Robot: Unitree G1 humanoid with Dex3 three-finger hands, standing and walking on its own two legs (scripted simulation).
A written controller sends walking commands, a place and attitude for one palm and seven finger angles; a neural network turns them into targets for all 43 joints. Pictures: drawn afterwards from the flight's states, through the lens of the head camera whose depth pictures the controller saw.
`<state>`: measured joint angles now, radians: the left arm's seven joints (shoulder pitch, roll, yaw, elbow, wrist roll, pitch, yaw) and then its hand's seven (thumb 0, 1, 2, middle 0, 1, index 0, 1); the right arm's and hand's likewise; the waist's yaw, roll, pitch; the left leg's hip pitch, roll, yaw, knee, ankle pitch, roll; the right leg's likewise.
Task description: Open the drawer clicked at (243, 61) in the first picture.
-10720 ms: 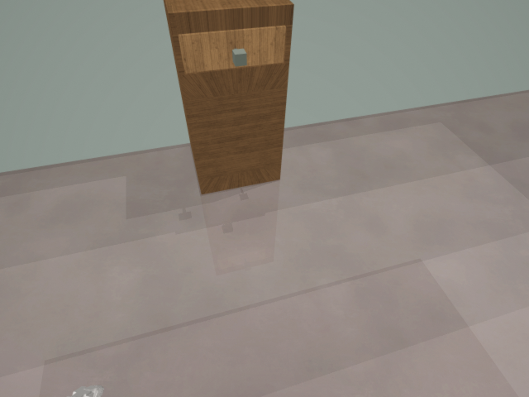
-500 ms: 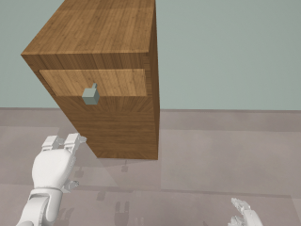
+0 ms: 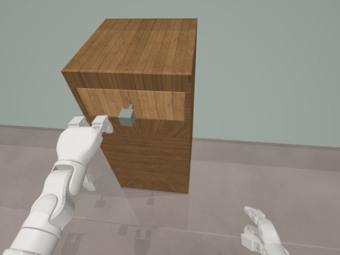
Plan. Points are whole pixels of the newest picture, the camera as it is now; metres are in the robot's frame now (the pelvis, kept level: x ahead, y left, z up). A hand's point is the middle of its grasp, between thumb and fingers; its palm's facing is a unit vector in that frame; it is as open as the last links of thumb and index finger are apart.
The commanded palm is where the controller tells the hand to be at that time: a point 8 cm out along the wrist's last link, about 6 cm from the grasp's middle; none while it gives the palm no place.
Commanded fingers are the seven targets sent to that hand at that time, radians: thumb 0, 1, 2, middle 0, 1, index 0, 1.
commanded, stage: raise the hand with hooked fingers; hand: left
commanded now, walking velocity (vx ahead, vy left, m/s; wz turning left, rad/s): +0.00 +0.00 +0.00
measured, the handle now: (128, 113) +0.56 +0.24 -0.03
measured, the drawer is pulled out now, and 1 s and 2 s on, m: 0.00 0.00 0.00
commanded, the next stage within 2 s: move the hooked fingers above the handle in 0.42 s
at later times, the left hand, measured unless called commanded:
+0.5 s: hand (94, 151) +0.31 +0.23 +0.08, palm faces +0.07 -0.06 -1.00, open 13.8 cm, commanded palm +0.28 +0.24 +0.14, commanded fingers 0.00 -0.50 0.30 -0.30 -1.20 -0.30 -1.20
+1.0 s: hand (103, 137) +0.36 +0.23 +0.07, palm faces -0.02 -0.02 -1.00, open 13.8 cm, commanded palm +0.35 +0.24 +0.12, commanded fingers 0.00 -0.50 0.30 -0.30 -1.20 -0.30 -1.20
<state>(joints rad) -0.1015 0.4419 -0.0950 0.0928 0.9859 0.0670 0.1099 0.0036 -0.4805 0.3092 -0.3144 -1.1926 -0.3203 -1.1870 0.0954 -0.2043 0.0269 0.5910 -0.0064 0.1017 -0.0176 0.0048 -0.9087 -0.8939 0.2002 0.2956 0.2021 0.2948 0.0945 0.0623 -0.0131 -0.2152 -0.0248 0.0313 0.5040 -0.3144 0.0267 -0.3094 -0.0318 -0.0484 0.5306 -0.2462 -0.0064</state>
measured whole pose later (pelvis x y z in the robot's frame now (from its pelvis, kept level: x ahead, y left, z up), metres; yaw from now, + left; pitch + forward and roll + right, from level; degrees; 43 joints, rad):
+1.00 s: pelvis -0.01 -0.02 +0.00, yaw +0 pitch +6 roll +1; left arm -0.41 0.50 -0.05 0.49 0.99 -0.12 0.11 0.00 -0.49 0.30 -0.32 -1.20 -0.32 -1.20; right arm 0.19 -0.26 -0.03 0.64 0.01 0.09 -0.05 0.00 -0.91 -0.89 0.20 0.30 0.20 0.29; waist 0.04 0.04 -0.03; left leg -0.34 -0.01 0.02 0.54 -0.30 0.01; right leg -0.43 -0.02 -0.06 0.56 -0.24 -0.03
